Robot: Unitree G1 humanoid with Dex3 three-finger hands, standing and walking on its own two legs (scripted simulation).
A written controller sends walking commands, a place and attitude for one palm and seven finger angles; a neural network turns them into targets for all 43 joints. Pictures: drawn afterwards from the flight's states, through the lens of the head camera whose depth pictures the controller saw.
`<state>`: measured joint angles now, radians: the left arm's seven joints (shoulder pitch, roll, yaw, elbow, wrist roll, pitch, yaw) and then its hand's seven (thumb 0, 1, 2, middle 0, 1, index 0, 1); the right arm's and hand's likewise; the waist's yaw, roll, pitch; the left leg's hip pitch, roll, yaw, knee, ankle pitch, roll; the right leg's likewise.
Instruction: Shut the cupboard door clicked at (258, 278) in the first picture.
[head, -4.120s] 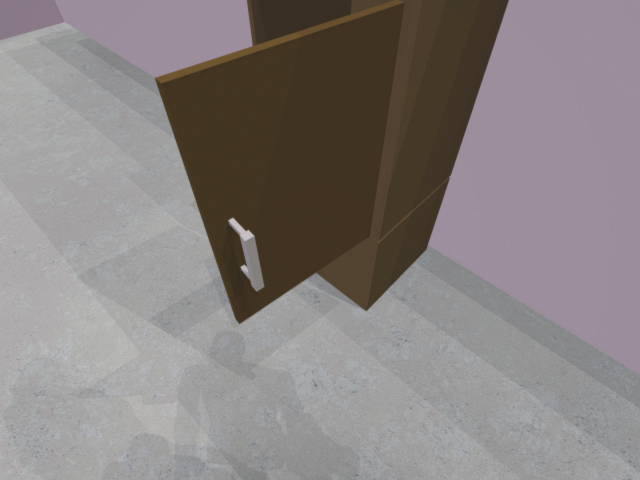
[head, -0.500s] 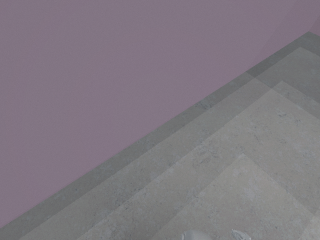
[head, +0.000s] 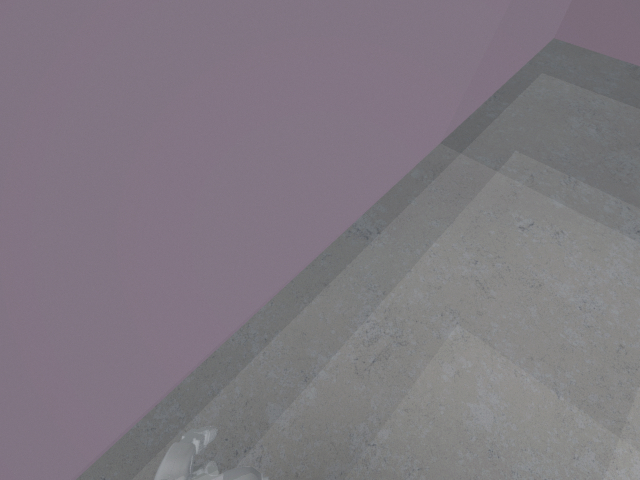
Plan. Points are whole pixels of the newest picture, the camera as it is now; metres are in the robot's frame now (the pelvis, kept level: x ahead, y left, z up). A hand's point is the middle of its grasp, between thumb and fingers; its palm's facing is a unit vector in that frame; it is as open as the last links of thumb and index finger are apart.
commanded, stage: turn to face it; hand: left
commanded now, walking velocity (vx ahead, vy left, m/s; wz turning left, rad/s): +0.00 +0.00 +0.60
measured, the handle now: out of the picture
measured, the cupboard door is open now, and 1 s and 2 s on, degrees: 83 83 83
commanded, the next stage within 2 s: none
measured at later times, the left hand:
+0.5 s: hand out of the picture +0.11 +0.21 -0.15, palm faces +0.27 -0.89 -0.36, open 7.4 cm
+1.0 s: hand out of the picture -0.03 +0.13 -0.19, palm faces +0.61 -0.75 -0.26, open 7.4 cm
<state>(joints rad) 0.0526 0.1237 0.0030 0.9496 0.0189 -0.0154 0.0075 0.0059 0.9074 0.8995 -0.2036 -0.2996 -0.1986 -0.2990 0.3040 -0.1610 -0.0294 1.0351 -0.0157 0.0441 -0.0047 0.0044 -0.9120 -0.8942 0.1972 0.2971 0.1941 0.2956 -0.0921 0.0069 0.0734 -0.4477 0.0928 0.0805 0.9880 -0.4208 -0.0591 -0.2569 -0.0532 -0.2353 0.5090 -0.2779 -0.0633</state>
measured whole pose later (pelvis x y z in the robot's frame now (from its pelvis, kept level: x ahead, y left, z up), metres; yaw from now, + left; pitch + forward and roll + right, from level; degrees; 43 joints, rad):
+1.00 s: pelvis +0.08 -0.06 -0.01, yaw +37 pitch +1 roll +1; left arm 0.23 0.26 0.06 0.94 0.02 0.05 0.01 0.01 0.91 0.90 -0.21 -0.30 -0.20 -0.30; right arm 0.06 -0.23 -0.05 0.86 -0.02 0.03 0.03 0.00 -0.91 -0.89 0.20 0.30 0.20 0.30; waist 0.03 -0.04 0.12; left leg -0.30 0.00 0.08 0.64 -0.35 0.04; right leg -0.41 -0.14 -0.16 1.02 -0.55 0.06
